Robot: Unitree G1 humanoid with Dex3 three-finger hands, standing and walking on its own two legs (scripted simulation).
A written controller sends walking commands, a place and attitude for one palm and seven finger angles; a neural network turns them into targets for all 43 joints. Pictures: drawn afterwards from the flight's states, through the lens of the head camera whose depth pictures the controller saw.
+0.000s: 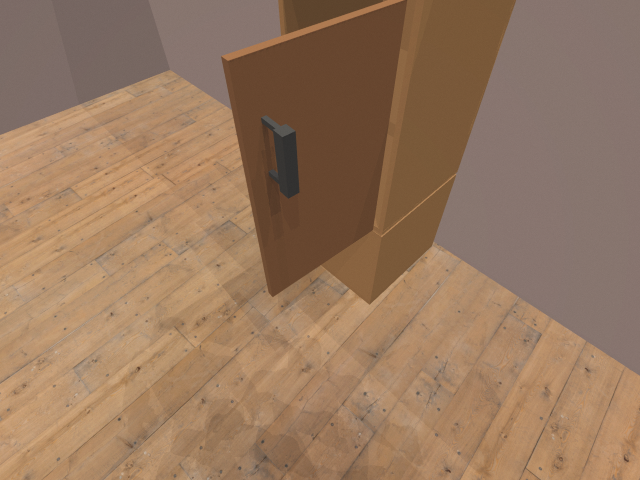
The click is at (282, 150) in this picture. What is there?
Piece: cupboard door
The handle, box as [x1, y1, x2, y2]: [261, 115, 299, 198]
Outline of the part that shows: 265,115 261,117 262,123 273,131 278,170 277,173 273,169 270,170 269,175 279,184 280,191 288,198 299,192 295,131 286,124 280,126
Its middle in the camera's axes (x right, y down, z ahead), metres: -0.07 -0.13 +0.64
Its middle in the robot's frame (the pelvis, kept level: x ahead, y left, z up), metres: +0.58 +0.10 +0.07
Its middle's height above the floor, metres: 0.86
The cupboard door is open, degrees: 85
